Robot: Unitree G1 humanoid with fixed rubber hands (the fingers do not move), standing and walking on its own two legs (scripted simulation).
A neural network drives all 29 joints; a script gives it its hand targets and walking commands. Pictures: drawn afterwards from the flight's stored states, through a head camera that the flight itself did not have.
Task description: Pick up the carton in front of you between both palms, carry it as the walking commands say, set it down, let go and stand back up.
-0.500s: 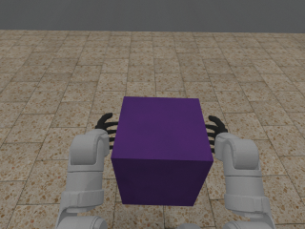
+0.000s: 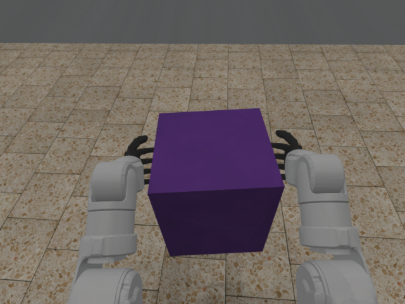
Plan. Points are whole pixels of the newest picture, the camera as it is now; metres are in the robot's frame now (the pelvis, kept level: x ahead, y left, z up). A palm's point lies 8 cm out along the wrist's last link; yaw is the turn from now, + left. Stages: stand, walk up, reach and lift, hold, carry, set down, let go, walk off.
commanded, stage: carry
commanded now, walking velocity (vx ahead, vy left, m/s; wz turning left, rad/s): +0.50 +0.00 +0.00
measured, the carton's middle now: (212, 185) +0.37 +0.01 +0.01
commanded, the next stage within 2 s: none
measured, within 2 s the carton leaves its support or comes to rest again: neither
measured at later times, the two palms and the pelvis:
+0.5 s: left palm (148, 88) +0.62 +0.17 +0.08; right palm (264, 92) +0.59 -0.13 +0.09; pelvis +0.30 +0.04 +0.01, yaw -4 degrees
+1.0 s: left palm (158, 63) +0.73 +0.16 +0.09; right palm (263, 60) +0.73 -0.14 +0.09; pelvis +0.46 +0.01 +0.00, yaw -1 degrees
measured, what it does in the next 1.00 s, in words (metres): walks ahead: left foot, then right foot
